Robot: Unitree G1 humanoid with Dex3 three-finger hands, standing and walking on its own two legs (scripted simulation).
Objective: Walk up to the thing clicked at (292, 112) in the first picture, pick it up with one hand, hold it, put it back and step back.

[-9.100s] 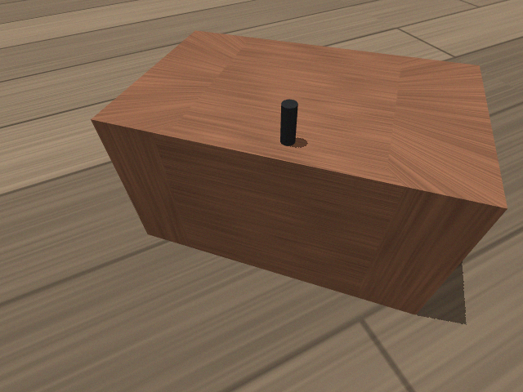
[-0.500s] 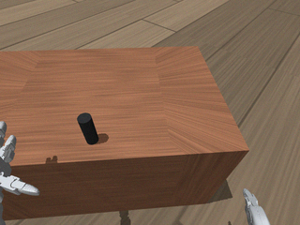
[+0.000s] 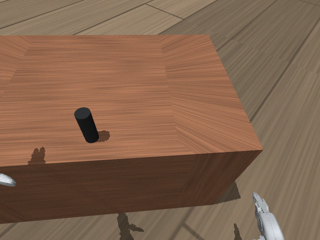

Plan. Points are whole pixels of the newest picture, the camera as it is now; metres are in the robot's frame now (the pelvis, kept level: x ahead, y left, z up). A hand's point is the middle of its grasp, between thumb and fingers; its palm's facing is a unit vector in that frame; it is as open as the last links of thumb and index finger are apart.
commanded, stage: go down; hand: left
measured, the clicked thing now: (87, 126) +0.47 +0.21 -0.03
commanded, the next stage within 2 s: approach in 1.84 s
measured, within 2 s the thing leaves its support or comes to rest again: neither
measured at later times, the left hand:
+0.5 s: hand out of the picture +0.37 +0.38 +0.08, palm faces +0.19 -0.98 -0.02, open 17.6 cm
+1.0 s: hand out of the picture +0.39 +0.39 +0.09, palm faces +0.21 -0.98 +0.00, open 17.6 cm
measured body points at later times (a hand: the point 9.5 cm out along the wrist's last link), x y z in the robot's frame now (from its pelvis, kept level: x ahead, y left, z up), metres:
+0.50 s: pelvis +0.01 +0.01 -0.02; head +0.07 +0.04 +0.43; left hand +0.35 +0.43 +0.09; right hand +0.17 -0.24 -0.06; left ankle +0.03 +0.13 -0.71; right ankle -0.01 -0.14 -0.71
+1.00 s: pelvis +0.00 +0.01 -0.03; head +0.08 +0.05 +0.41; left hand +0.37 +0.44 +0.09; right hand +0.16 -0.25 -0.07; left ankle +0.03 +0.13 -0.71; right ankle -0.01 -0.14 -0.71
